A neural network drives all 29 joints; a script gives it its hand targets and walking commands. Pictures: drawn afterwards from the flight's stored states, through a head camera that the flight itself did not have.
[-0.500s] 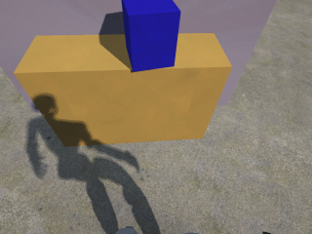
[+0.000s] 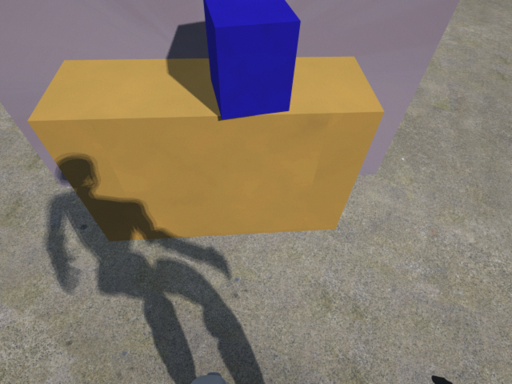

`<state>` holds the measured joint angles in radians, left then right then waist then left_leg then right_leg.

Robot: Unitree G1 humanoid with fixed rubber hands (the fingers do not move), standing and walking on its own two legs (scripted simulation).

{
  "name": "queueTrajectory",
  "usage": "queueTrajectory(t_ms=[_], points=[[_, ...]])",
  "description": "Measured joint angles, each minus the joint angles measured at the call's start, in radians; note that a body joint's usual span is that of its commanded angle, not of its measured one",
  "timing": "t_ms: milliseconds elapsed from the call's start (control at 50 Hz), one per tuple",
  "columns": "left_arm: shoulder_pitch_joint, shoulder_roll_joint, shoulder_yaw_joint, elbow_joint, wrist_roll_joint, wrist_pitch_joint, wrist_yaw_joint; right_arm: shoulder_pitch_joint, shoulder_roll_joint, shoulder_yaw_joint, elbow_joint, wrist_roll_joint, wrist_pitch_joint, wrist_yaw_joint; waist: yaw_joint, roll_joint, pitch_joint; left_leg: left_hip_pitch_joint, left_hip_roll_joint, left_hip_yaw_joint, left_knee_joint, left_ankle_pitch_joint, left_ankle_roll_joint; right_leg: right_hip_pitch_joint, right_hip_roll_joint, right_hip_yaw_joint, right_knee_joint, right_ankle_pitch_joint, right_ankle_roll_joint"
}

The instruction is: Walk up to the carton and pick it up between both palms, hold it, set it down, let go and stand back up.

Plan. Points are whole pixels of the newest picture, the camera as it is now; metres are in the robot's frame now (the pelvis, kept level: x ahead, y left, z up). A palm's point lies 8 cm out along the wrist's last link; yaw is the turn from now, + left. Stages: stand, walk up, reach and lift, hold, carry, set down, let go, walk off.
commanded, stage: walk up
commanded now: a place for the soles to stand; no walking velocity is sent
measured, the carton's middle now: (248, 55) +0.93 +0.01 +0.04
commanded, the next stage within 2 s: none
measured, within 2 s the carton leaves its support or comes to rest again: neither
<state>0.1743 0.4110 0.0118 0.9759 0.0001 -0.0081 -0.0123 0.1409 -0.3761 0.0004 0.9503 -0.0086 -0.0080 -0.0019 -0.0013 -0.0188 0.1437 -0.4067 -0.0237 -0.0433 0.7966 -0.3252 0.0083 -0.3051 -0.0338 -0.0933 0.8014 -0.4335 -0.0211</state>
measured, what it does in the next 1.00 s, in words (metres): walks ahead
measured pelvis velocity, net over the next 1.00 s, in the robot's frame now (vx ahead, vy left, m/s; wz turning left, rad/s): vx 0.19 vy -0.06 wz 0.02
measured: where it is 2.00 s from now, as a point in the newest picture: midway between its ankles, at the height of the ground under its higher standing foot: (251, 289)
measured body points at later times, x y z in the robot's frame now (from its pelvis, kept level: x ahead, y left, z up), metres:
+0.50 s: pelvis +0.02 +0.00 +0.01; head +0.05 +0.01 +0.45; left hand +0.10 +0.31 -0.12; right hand +0.10 -0.31 -0.11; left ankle +0.06 +0.11 -0.71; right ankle +0.00 -0.10 -0.68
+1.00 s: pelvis +0.19 -0.06 +0.02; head +0.20 -0.06 +0.47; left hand +0.23 +0.27 -0.10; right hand +0.27 -0.37 -0.11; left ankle +0.29 +0.08 -0.69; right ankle +0.07 -0.12 -0.71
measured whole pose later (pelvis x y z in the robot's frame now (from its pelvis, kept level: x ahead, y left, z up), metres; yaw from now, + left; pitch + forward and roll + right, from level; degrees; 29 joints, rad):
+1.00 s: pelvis +0.19 -0.06 +0.02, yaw +1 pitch -4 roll -1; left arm 0.26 0.40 0.01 0.98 0.00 -0.08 -0.02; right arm 0.20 -0.41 0.00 0.95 -0.01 -0.02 0.04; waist 0.00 0.05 0.10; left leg -0.45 0.04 -0.06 0.73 -0.23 0.01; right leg 0.05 0.08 -0.12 0.46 -0.45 -0.08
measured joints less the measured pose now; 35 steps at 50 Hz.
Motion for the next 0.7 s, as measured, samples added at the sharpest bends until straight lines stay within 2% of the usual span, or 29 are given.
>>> queueTrajectory(t_ms=[100,220,360,420,500,580,600,640,660,700], points=[[-0.004,0.0,0.0,-0.007,0.0,0.005,0.0,0.0,0.002,0.0,0.0,0.0,-0.01,0.0,0.0,-0.003,0.0,0.0,-0.008,-0.002,-0.001,-0.003,0.007,0.001,-0.006,0.0,0.001,-0.003,0.008],[-0.004,0.0,0.0,0.0,0.0,0.008,0.0,-0.007,0.012,0.0,0.0,0.0,-0.008,0.0,0.0,-0.002,-0.002,-0.001,0.004,-0.006,-0.001,-0.002,-0.001,0.001,0.009,0.0,-0.004,0.001,0.001],[-0.005,0.0,0.0,0.0,0.0,-0.003,-0.003,-0.002,0.004,0.0,0.0,0.0,-0.004,0.003,0.0,-0.002,-0.006,0.0,-0.005,-0.005,0.0,-0.007,0.002,0.003,0.0,0.001,-0.002,-0.007,0.0],[-0.005,0.0,0.0,0.002,0.0,-0.002,-0.022,0.035,0.002,0.0,0.0,0.0,-0.018,0.02,0.0,0.001,-0.041,0.0,-0.015,-0.01,0.0,-0.057,0.02,-0.003,0.0,0.0,0.036,-0.146,-0.026],[-0.005,0.003,0.0,0.001,0.0,-0.015,-0.024,0.073,0.001,0.0,0.0,0.0,-0.028,0.021,0.0,0.002,-0.068,0.017,-0.008,-0.013,-0.037,-0.026,0.034,-0.053,0.012,0.002,0.123,-0.151,-0.027],[-0.005,0.003,0.0,0.001,0.0,-0.028,-0.031,0.11,-0.003,0.0,0.0,0.0,-0.031,0.021,0.0,0.001,-0.074,0.055,0.004,-0.015,-0.064,-0.041,0.022,-0.073,0.01,0.003,0.069,-0.151,-0.027],[-0.005,0.003,0.0,0.001,0.0,-0.032,-0.032,0.116,-0.005,0.0,0.0,0.0,-0.029,0.021,0.001,0.0,-0.078,0.059,0.007,-0.016,-0.064,-0.048,0.017,-0.07,0.009,0.003,0.021,-0.137,-0.027],[0.003,0.003,0.0,0.002,0.0,-0.046,-0.032,0.118,-0.008,0.0,0.001,0.0,-0.019,0.022,0.0,0.007,-0.08,0.074,0.023,-0.022,-0.055,-0.073,0.003,-0.046,0.02,-0.006,-0.049,0.021,-0.029],[0.013,0.003,0.002,0.002,0.0,-0.057,-0.031,0.118,-0.007,0.0,0.001,0.0,-0.014,0.022,0.001,0.006,-0.079,0.075,0.015,-0.035,-0.011,-0.115,0.003,-0.031,0.024,-0.009,-0.053,0.061,-0.032],[0.034,0.0,0.002,0.006,0.0,-0.068,-0.031,0.117,-0.007,0.0,0.001,0.0,-0.009,0.022,0.002,0.007,-0.079,0.053,-0.014,-0.049,0.124,-0.13,0.003,0.019,0.025,-0.014,-0.07,0.039,-0.041]])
